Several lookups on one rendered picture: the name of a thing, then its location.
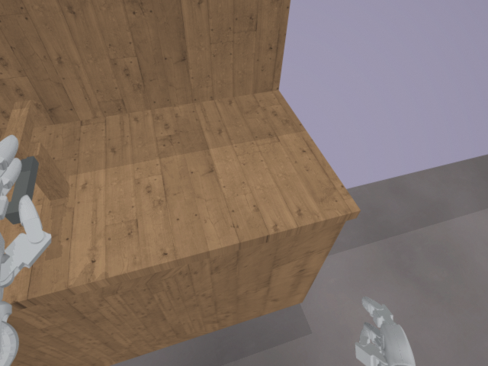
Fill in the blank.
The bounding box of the robot left forearm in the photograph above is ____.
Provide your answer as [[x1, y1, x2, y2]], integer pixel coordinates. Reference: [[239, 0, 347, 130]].
[[0, 301, 19, 366]]

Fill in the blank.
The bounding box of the tap lever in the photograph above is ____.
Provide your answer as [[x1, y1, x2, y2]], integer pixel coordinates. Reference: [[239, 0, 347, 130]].
[[5, 156, 39, 225]]

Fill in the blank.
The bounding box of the robot right hand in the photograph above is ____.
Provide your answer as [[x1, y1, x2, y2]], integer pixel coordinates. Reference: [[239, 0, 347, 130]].
[[355, 297, 416, 366]]

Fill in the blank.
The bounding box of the counter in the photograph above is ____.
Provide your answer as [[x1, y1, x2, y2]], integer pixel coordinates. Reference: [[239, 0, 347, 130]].
[[0, 0, 361, 366]]

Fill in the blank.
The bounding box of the robot left hand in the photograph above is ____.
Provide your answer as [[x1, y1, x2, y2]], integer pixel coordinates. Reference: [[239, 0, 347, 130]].
[[0, 135, 51, 301]]

